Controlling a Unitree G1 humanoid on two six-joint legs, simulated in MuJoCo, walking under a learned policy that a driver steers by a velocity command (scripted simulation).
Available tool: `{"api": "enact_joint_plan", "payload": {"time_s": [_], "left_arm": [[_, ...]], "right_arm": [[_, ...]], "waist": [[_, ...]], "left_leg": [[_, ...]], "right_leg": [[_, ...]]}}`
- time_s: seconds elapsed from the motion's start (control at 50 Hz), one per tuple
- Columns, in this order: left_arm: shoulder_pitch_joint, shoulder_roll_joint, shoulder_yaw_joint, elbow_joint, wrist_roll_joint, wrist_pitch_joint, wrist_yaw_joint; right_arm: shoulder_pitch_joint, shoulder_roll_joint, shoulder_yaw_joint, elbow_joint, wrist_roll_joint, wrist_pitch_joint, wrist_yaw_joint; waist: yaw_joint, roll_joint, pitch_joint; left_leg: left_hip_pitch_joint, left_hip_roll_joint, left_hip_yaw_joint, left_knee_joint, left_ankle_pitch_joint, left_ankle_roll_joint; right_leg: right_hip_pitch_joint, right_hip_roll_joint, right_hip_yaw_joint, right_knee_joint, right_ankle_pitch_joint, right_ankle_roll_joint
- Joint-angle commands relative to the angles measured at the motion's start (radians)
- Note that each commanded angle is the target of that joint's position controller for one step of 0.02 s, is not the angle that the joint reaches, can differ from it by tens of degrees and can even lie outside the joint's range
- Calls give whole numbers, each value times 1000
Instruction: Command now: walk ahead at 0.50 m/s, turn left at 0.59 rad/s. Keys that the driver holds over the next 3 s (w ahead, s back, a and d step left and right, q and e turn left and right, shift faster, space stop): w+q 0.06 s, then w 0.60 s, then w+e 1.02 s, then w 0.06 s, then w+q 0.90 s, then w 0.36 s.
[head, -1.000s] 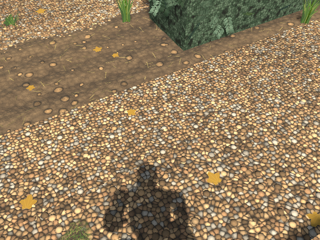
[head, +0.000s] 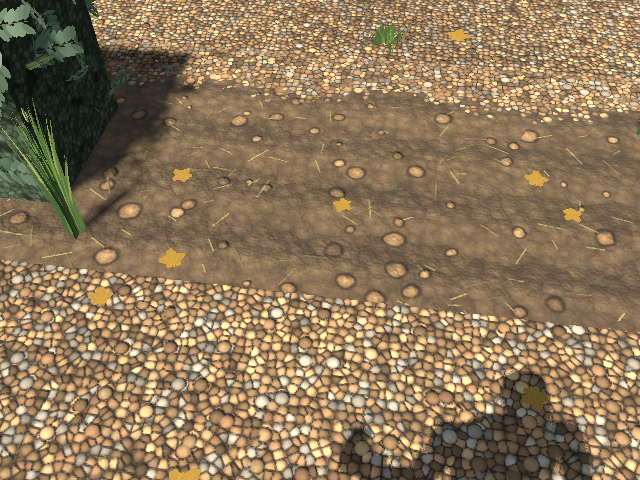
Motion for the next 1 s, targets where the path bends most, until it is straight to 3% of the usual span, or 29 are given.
{"api": "enact_joint_plan", "payload": {"time_s": [0.02,0.08,0.12,0.2,0.26,0.34,0.38,0.4,0.42,0.44,0.46,0.48,0.5,0.54,0.56,0.6,0.64,0.66,0.68,0.74,0.78,0.82,0.84,0.86,0.88,0.9,0.92,0.96,1.0], "left_arm": [[160,17,4,9,-18,12,15],[162,27,16,34,2,-4,49],[246,40,26,84,24,-9,36],[320,65,37,148,33,0,-28],[321,65,36,152,60,-4,-32],[357,113,50,148,43,-2,-11],[283,189,74,124,29,8,-18],[282,208,86,131,11,13,-34],[369,131,75,122,36,18,-53],[378,13,47,92,37,5,-78],[113,30,52,-39,-9,-2,-89],[14,55,69,-72,-7,7,-62],[55,93,86,-53,12,23,-40],[145,-33,37,-27,90,48,-30],[178,-58,32,-7,111,54,-37],[166,3,43,-4,61,39,-53],[114,11,36,-33,24,49,-55],[-34,79,67,-85,-123,64,-36],[-96,82,56,-119,-134,68,-35],[-147,56,51,-103,-99,80,-74],[-21,49,61,-45,-92,77,-88],[364,127,115,90,-72,96,-65],[383,196,108,93,-59,91,-63],[396,209,118,74,-79,103,-61],[400,297,143,92,-79,108,-41],[282,212,122,59,-63,111,-25],[162,180,101,15,-36,88,-13],[10,119,76,-15,-50,67,-11],[4,152,87,-31,-40,60,5]], "right_arm": [[22,-9,9,-40,-25,0,-50],[-101,9,20,-85,4,0,-23],[-157,4,22,-106,17,1,3],[-165,5,24,-140,-1,37,21],[-114,-42,11,-152,-21,40,18],[-199,-68,-5,-228,-12,24,-10],[-92,-92,-30,-213,5,7,-16],[-4,-128,-49,-190,21,-8,-31],[111,-185,-62,-155,24,-24,-60],[309,-193,-47,-108,9,-24,-60],[378,-142,-45,-61,-13,-45,-59],[269,-109,-32,-44,21,-60,-45],[190,-48,-12,-50,37,-50,-35],[31,74,43,-86,11,-31,-39],[-8,78,54,-121,8,-31,-57],[-47,10,47,-144,-7,-45,-91],[64,-48,39,-95,-32,-41,-78],[28,-143,-9,-72,177,-18,-121],[66,-150,-7,-62,178,-8,-135],[181,-82,-15,-14,111,13,-143],[176,-72,-20,-1,95,34,-133],[164,-74,-32,10,81,17,-98],[260,10,-4,-26,85,-15,-76],[265,-70,-6,-69,98,-44,-63],[137,-57,1,-158,147,-58,-65],[-7,-79,-8,-182,133,-44,-102],[-40,-98,-13,-192,137,-35,-123],[-33,-104,-26,-168,71,2,-139],[-74,-87,-30,-196,36,3,-147]], "waist": [[63,-85,-49],[69,-43,-27],[91,-30,-4],[74,-45,22],[56,-49,35],[85,-86,51],[-1,-60,25],[-45,-55,-21],[-35,105,-180],[-82,231,-289],[-175,112,-46],[-101,89,105],[-42,32,73],[78,9,123],[82,17,78],[65,5,0],[34,21,41],[56,39,72],[25,20,76],[-53,0,46],[9,-20,16],[183,-127,-150],[117,-297,-235],[143,-258,-383],[137,-245,-334],[117,-29,-250],[66,-20,-191],[-33,46,-14],[-33,-29,-33]], "left_leg": [[-355,165,-11,87,147,15],[-284,186,36,-66,188,-14],[-306,189,54,-188,314,-26],[-197,175,93,-282,477,-28],[-209,170,58,-179,509,4],[-140,141,127,-250,262,9],[179,54,247,-376,267,22],[352,27,262,-522,284,54],[663,139,76,-499,531,208],[856,363,-335,-659,703,424],[698,429,-478,-789,398,366],[517,440,-432,-769,282,313],[397,417,-362,-740,266,306],[86,367,-217,-735,195,236],[-2,273,-102,-707,177,206],[-157,137,82,-587,121,125],[-345,141,88,-580,-1,124],[-278,189,-8,-567,138,147],[-180,223,-31,-504,157,143],[123,261,-25,-300,166,106],[129,272,-1,-135,323,102],[-189,141,157,469,289,29],[-579,92,153,871,-318,-13],[-649,128,58,834,-260,-3],[-844,109,50,830,-145,-32],[-859,150,69,760,-19,-31],[-820,184,0,553,176,-26],[-586,232,-16,251,265,-80],[-318,197,43,-28,349,-115]], "right_leg": [[338,-323,419,-403,-166,-215],[302,-258,192,-466,102,-188],[327,-236,101,-472,234,-201],[227,-217,1,-448,312,-222],[252,-246,21,-351,255,-232],[338,-262,30,-237,281,-199],[194,-212,-47,-40,475,-173],[121,-178,-69,147,494,-152],[-67,-84,-110,472,264,-73],[-333,87,-25,790,-466,-16],[-574,74,144,762,-438,-58],[-611,-16,161,742,-350,-66],[-528,-47,150,742,-297,-65],[-365,-121,203,552,-46,-101],[-254,-78,156,457,143,-106],[-55,-59,96,160,638,-64],[153,-19,19,128,754,4],[71,1,75,27,599,2],[6,-13,93,-17,554,-1],[-151,-63,127,-190,654,-30],[-22,-59,91,-235,584,-63],[561,-52,77,-160,650,-142],[840,-209,290,125,909,-250],[884,-270,463,56,625,-337],[864,-371,734,-166,42,-421],[691,-362,803,-308,-314,-340],[520,-395,836,-325,-296,-334],[82,-258,611,-331,-62,-282],[-124,-104,406,-334,156,-249]]}}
